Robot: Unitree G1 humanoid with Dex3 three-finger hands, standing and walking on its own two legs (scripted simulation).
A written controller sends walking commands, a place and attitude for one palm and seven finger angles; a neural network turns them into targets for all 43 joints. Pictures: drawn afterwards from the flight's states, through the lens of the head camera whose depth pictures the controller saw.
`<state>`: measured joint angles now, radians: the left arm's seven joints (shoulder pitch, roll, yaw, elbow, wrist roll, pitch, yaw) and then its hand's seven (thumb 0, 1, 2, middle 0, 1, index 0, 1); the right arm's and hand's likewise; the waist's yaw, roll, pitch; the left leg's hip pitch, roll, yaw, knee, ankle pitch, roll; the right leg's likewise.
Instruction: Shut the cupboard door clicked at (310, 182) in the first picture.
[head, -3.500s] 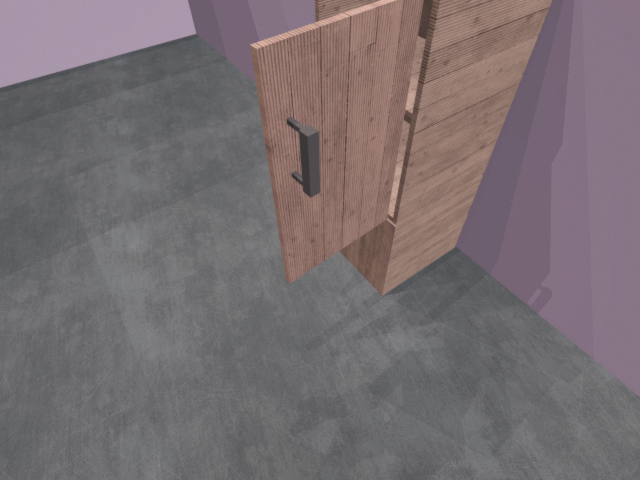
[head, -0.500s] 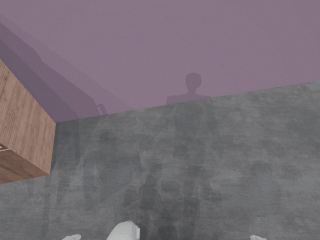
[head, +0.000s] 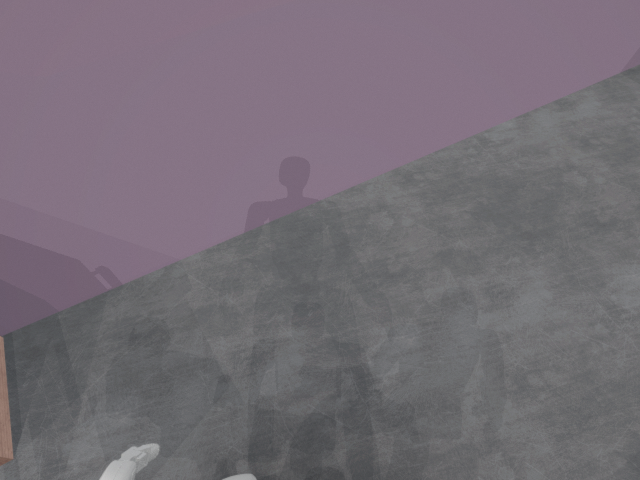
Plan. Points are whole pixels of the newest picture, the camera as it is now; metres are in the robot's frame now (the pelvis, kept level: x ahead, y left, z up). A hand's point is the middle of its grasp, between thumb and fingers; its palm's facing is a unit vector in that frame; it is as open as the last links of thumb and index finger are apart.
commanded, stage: walk around to get in front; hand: left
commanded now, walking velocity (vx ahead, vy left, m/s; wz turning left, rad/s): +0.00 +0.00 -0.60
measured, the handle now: out of the picture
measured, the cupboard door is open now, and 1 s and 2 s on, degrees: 94 94 94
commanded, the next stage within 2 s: walk to a spot facing it in 1.80 s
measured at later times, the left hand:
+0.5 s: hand (212, 427) +0.20 +0.17 -0.15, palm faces -0.26 -0.94 -0.21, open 7.4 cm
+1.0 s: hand (256, 399) +0.24 +0.12 -0.17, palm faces -0.50 -0.84 -0.19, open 7.4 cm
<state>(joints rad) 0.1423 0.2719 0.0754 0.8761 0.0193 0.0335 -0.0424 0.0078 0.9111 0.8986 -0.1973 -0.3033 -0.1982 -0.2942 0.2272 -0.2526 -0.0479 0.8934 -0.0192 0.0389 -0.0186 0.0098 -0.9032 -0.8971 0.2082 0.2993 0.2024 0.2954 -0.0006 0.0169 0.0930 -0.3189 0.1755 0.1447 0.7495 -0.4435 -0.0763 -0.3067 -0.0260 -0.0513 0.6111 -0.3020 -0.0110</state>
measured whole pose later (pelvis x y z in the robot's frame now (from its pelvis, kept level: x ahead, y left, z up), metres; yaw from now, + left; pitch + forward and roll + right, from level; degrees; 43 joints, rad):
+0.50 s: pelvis +0.04 +0.00 +0.02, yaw -17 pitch +2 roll -2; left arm 0.13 0.26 0.08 0.89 0.02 0.07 -0.05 0.01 0.91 0.90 -0.20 -0.30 -0.20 -0.29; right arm 0.21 -0.20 -0.02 0.88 -0.04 0.01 -0.03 0.01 -0.90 -0.90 0.21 0.30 0.20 0.30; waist 0.01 0.00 0.10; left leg -0.27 0.15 0.12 0.53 -0.29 -0.05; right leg -0.42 -0.02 -0.05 0.93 -0.50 0.05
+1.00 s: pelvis +0.11 -0.04 +0.01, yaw -35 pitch +2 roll +0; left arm 0.29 0.24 0.07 0.97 0.01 0.03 -0.03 0.01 0.91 0.90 -0.20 -0.30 -0.20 -0.29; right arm 0.16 -0.23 -0.03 0.86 -0.03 -0.03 -0.01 0.01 -0.91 -0.90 0.20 0.30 0.20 0.29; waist 0.03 -0.05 0.04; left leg -0.32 0.05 0.08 0.58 -0.30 -0.02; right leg -0.31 0.04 0.10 0.77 -0.48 -0.01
